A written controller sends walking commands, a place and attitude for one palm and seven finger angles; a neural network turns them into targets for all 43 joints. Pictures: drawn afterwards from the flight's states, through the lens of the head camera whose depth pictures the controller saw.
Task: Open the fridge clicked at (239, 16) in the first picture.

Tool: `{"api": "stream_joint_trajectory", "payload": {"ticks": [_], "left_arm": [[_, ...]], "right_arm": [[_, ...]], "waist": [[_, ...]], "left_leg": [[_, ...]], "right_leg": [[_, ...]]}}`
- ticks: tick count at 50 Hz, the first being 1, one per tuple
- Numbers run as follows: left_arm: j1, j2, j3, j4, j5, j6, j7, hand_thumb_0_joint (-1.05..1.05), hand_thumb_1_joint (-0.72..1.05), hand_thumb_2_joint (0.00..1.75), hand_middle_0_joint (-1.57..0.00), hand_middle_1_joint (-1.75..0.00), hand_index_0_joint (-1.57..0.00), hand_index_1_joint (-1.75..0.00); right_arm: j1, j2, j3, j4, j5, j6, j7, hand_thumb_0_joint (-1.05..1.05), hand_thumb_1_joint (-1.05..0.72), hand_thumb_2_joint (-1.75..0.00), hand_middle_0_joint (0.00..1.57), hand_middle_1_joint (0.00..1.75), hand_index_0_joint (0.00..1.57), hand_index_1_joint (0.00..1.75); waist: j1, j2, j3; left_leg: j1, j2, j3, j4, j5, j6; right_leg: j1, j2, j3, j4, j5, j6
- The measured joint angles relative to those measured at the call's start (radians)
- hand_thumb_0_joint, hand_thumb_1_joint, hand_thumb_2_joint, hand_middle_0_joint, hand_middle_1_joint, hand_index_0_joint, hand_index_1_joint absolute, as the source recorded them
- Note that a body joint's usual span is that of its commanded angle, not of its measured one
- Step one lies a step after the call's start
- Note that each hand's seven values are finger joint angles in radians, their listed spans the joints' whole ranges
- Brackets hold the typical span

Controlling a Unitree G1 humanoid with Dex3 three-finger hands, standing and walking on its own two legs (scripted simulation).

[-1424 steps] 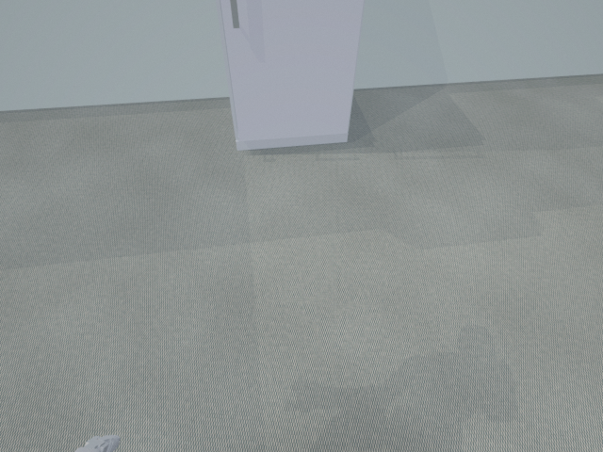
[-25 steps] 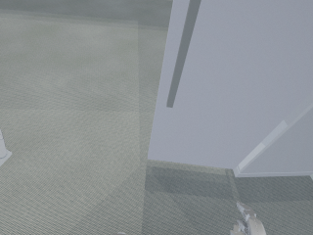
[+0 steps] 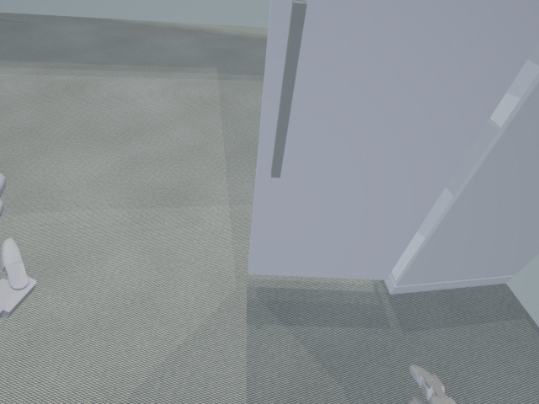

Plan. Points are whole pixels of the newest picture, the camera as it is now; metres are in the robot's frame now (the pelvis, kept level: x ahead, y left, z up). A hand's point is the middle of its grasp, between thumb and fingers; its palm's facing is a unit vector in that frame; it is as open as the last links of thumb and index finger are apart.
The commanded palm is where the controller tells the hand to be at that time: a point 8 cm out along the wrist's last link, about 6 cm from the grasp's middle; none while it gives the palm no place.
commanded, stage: stop stepping back and stand still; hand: left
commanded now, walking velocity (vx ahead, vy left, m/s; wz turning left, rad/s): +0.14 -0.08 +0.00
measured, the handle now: (284, 100) +0.74 +0.00 +0.11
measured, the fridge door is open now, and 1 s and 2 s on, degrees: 82 82 82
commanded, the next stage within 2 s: let the arm hang, fingers relaxed in 0.64 s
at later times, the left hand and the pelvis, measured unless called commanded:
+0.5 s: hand (21, 289) +0.19 +0.28 +0.15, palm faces +0.45 -0.78 -0.44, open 7.4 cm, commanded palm +0.13 +0.31 +0.17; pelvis -0.01 +0.01 -0.01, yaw +0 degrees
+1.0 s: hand out of the picture +0.05 +0.22 -0.16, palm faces -0.04 -0.97 -0.25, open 7.4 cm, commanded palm none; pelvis -0.04 +0.02 -0.01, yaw +1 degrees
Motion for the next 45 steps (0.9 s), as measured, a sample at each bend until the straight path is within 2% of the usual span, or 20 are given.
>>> {"api": "stream_joint_trajectory", "payload": {"ticks": [3, 6, 9, 12, 14, 16, 17, 20, 28, 37, 38, 39, 42, 45], "left_arm": [[0.022, -0.002, -0.012, -0.013, 0.008, 0.002, 0.0, 0.01, 0.89, 0.9, -0.2, -0.3, -0.2, -0.31], [0.009, -0.008, -0.032, 0.004, 0.008, 0.007, -0.009, 0.01, 0.89, 0.9, -0.2, -0.3, -0.2, -0.31], [0.01, 0.006, -0.04, -0.001, 0.002, 0.012, -0.013, 0.01, 0.89, 0.9, -0.21, -0.3, -0.21, -0.31], [-0.005, 0.001, -0.043, 0.002, 0.001, -0.001, -0.006, 0.01, 0.89, 0.9, -0.21, -0.3, -0.21, -0.31], [-0.026, -0.009, -0.041, 0.01, 0.003, -0.009, 0.001, 0.01, 0.89, 0.9, -0.21, -0.3, -0.21, -0.31], [-0.041, -0.02, -0.039, 0.013, 0.002, -0.013, 0.008, 0.01, 0.89, 0.9, -0.21, -0.3, -0.21, -0.31], [-0.048, -0.025, -0.038, 0.014, 0.001, -0.016, 0.01, 0.01, 0.89, 0.9, -0.21, -0.3, -0.21, -0.31], [-0.036, -0.024, -0.023, 0.027, -0.002, -0.017, 0.008, 0.01, 0.89, 0.9, -0.21, -0.3, -0.21, -0.31], [-0.014, 0.006, -0.009, 0.008, -0.003, -0.026, -0.005, 0.01, 0.89, 0.9, -0.21, -0.3, -0.21, -0.31], [0.004, -0.004, -0.031, 0.019, -0.011, -0.019, -0.016, 0.01, 0.89, 0.9, -0.21, -0.3, -0.21, -0.31], [-0.022, 0.002, -0.053, 0.07, 0.003, -0.026, -0.028, 0.01, 0.89, 0.9, -0.21, -0.3, -0.21, -0.31], [-0.07, 0.008, -0.095, 0.158, 0.017, -0.008, -0.052, 0.01, 0.89, 0.9, -0.2, -0.3, -0.2, -0.31], [-0.21, -0.013, -0.236, 0.524, 0.042, 0.116, -0.112, 0.0, 0.9, 0.9, -0.2, -0.3, -0.2, -0.3], [-0.279, -0.062, -0.34, 0.876, 0.052, 0.206, -0.143, 0.0, 0.9, 0.9, -0.19, -0.3, -0.19, -0.3]], "right_arm": [[0.005, 0.014, 0.015, 0.002, -0.009, 0.0, 0.009, 0.01, -0.9, -0.9, 0.2, 0.3, 0.2, 0.3], [-0.02, 0.018, 0.015, 0.008, -0.019, 0.011, 0.015, 0.01, -0.9, -0.9, 0.2, 0.3, 0.2, 0.3], [-0.026, 0.022, 0.011, 0.02, -0.018, 0.025, 0.023, 0.01, -0.9, -0.9, 0.2, 0.3, 0.2, 0.3], [-0.016, 0.015, 0.004, 0.038, -0.011, 0.033, 0.028, 0.01, -0.9, -0.9, 0.2, 0.3, 0.2, 0.3], [-0.01, 0.005, 0.001, 0.043, -0.008, 0.035, 0.026, 0.01, -0.9, -0.9, 0.2, 0.3, 0.2, 0.3], [-0.004, -0.015, -0.004, 0.037, -0.007, 0.031, 0.021, 0.01, -0.9, -0.9, 0.2, 0.3, 0.2, 0.3], [-0.008, -0.022, -0.01, 0.037, -0.005, 0.028, 0.017, 0.01, -0.9, -0.9, 0.2, 0.3, 0.2, 0.3], [-0.031, -0.014, -0.012, 0.044, 0.0, 0.028, 0.011, 0.01, -0.9, -0.9, 0.2, 0.3, 0.2, 0.3], [-0.064, 0.03, 0.018, 0.009, -0.001, -0.005, 0.027, 0.01, -0.9, -0.9, 0.2, 0.3, 0.2, 0.3], [-0.091, 0.024, 0.021, -0.003, 0.001, 0.013, 0.026, 0.01, -0.9, -0.9, 0.2, 0.3, 0.2, 0.3], [-0.095, 0.01, 0.013, 0.017, 0.001, -0.004, 0.042, 0.01, -0.9, -0.9, 0.2, 0.3, 0.2, 0.3], [-0.106, -0.012, 0.005, 0.045, 0.002, -0.004, 0.062, 0.01, -0.9, -0.9, 0.2, 0.3, 0.2, 0.3], [-0.157, -0.078, -0.008, 0.135, -0.007, 0.058, 0.096, 0.01, -0.9, -0.9, 0.2, 0.3, 0.2, 0.3], [-0.186, -0.101, -0.01, 0.196, -0.018, 0.104, 0.107, 0.01, -0.9, -0.9, 0.2, 0.3, 0.2, 0.3]], "waist": [[0.002, -0.012, -0.01], [0.003, 0.017, 0.008], [0.014, 0.029, 0.003], [0.025, 0.025, -0.009], [0.025, 0.02, -0.011], [0.017, 0.037, -0.007], [0.011, 0.046, -0.001], [0.01, 0.031, 0.014], [0.013, 0.032, 0.046], [0.024, 0.048, 0.04], [0.025, 0.056, 0.035], [0.031, 0.07, 0.029], [0.036, 0.111, 0.014], [0.016, 0.115, 0.03]], "left_leg": [[-0.014, -0.006, 0.014, -0.005, 0.012, -0.01], [-0.042, 0.007, 0.013, 0.043, -0.014, -0.018], [-0.097, 0.019, 0.01, 0.199, -0.126, -0.031], [-0.134, 0.031, 0.011, 0.359, -0.184, -0.036], [-0.11, 0.046, 0.021, 0.317, -0.174, -0.031], [-0.059, 0.064, 0.015, 0.204, -0.158, -0.021], [-0.052, 0.065, 0.012, 0.182, -0.105, -0.024], [-0.042, 0.045, 0.035, 0.193, -0.105, -0.032], [-0.033, 0.042, 0.042, 0.129, -0.079, -0.031], [-0.025, 0.043, 0.042, 0.095, -0.059, -0.028], [-0.039, 0.041, 0.035, 0.104, -0.057, -0.026], [-0.057, 0.035, 0.028, 0.12, -0.058, -0.023], [-0.095, 0.015, 0.021, 0.159, -0.064, -0.011], [-0.098, 0.006, 0.024, 0.166, -0.059, -0.006]], "right_leg": [[0.066, -0.001, -0.02, -0.107, -0.013, -0.021], [0.063, 0.013, -0.025, -0.123, 0.059, -0.051], [0.05, 0.024, -0.026, -0.099, 0.075, -0.068], [0.05, 0.021, -0.025, -0.077, 0.057, -0.067], [0.05, 0.01, -0.028, -0.055, 0.04, -0.058], [0.043, 0.007, -0.04, -0.016, 0.014, -0.045], [0.038, 0.004, -0.047, 0.008, -0.002, -0.038], [0.04, -0.021, -0.025, 0.03, -0.017, -0.016], [0.05, -0.023, -0.019, -0.044, 0.024, -0.014], [0.067, -0.021, -0.019, -0.095, 0.055, -0.01], [0.056, -0.023, -0.027, -0.088, 0.056, -0.009], [0.042, -0.028, -0.035, -0.072, 0.052, -0.007], [0.0, -0.048, -0.045, -0.012, 0.027, 0.002], [-0.012, -0.058, -0.042, 0.015, 0.02, 0.007]]}}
